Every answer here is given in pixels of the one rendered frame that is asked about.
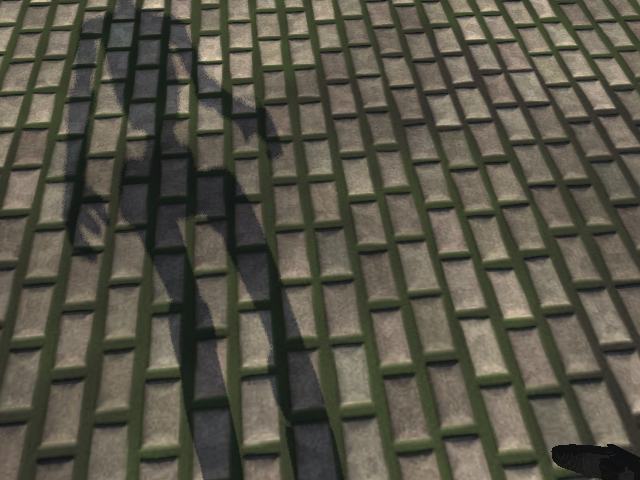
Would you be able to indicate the robot right hand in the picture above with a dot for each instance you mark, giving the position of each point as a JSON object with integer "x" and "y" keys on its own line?
{"x": 606, "y": 463}

